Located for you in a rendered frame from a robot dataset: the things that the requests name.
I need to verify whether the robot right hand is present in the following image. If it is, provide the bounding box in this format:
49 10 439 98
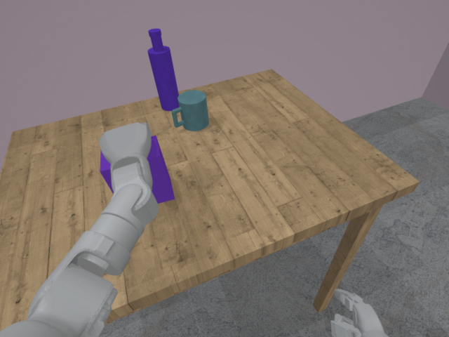
330 289 384 337

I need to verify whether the left robot upper arm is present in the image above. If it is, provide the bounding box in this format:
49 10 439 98
0 263 118 337

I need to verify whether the left robot forearm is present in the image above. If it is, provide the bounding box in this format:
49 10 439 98
27 153 159 319

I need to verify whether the sponge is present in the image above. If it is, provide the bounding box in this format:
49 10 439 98
100 136 175 204

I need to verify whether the table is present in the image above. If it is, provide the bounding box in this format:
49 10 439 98
0 70 420 331

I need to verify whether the robot left hand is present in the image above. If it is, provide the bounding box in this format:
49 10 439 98
99 122 152 190

